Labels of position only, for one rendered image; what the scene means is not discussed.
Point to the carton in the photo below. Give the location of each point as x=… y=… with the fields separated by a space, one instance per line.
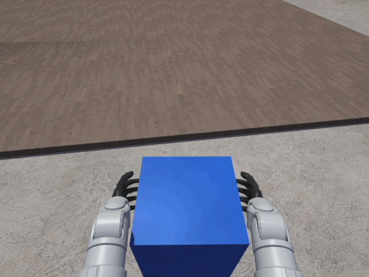
x=188 y=219

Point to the left robot forearm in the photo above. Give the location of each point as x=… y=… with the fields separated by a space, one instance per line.
x=107 y=245

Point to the right robot forearm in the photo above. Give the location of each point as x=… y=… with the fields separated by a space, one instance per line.
x=272 y=246

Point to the left robot hand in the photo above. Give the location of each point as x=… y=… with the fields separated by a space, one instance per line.
x=121 y=188

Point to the right robot hand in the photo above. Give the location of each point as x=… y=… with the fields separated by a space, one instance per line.
x=252 y=190

